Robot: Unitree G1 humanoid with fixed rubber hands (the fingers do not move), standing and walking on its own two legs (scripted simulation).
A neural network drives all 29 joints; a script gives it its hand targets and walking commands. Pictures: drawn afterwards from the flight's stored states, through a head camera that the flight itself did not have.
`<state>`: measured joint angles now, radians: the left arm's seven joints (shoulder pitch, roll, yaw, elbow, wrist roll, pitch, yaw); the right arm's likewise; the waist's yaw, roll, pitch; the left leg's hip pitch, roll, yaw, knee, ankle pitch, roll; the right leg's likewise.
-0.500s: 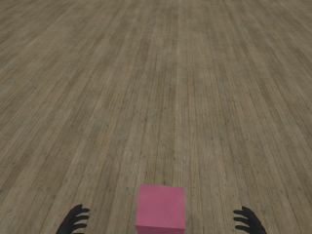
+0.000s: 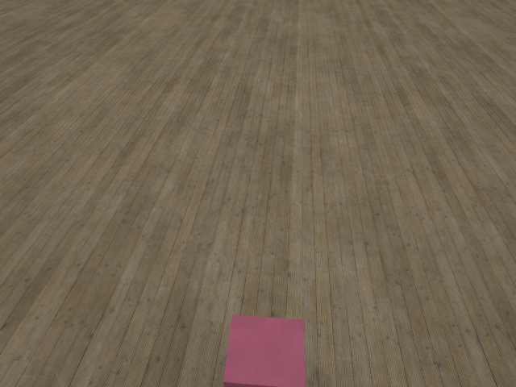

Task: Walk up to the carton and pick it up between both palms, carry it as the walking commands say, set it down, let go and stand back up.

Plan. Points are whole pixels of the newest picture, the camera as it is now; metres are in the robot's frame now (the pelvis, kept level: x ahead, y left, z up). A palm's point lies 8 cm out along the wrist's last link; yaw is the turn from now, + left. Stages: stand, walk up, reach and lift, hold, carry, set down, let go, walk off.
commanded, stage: stand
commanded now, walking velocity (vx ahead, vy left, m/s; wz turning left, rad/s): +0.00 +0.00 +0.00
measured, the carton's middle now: (265, 361) +0.38 -0.01 -0.66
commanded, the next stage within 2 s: none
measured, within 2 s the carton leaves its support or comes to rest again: neither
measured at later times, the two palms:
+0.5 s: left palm out of the picture +0.01 +0.27 -0.12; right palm out of the picture +0.02 -0.28 -0.12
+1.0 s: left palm out of the picture +0.02 +0.28 -0.12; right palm out of the picture +0.03 -0.28 -0.12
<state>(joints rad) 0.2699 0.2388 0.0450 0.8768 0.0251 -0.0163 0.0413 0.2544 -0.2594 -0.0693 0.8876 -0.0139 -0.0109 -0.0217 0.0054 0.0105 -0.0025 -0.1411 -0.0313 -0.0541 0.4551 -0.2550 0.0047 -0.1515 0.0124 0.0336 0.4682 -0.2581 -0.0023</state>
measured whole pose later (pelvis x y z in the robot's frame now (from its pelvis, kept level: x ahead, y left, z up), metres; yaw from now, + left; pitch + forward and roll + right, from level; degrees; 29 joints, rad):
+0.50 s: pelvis -0.03 +0.00 +0.00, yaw +0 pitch -4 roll +0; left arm 0.29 0.27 0.05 0.98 0.01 -0.01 0.03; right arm 0.27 -0.29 -0.04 0.98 -0.01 -0.02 -0.03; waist 0.01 0.01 0.02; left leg -0.15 -0.02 -0.05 0.41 -0.19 -0.01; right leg -0.16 0.02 0.04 0.42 -0.19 -0.01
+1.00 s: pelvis -0.02 +0.00 +0.01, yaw +0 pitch -4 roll +0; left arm 0.25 0.28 0.04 1.00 0.01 -0.02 0.03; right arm 0.24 -0.30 -0.04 1.01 0.00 -0.02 -0.03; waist 0.02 0.01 0.02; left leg -0.13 -0.02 -0.05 0.38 -0.19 0.00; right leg -0.14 0.01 0.04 0.39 -0.19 0.00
